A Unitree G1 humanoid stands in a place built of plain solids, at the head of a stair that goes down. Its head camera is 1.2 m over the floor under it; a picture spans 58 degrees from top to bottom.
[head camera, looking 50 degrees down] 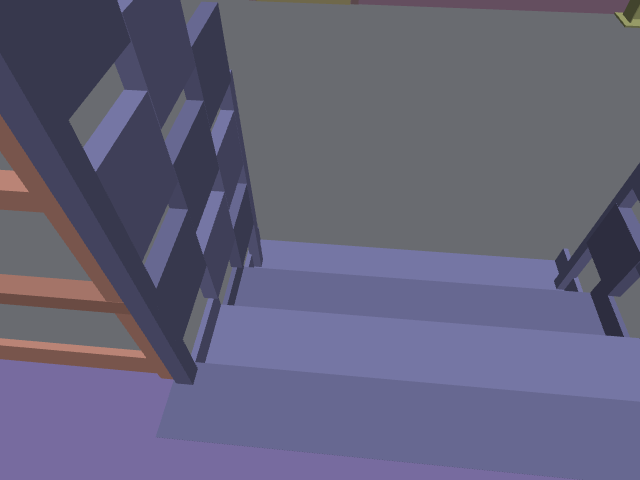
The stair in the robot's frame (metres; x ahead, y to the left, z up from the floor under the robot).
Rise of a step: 0.17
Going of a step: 0.30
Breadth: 1.52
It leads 5 degrees to the right of straight ahead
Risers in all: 4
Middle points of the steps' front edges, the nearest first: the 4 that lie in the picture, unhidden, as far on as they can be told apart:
0.48 -0.35 0.00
0.77 -0.37 -0.17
1.07 -0.40 -0.34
1.37 -0.43 -0.51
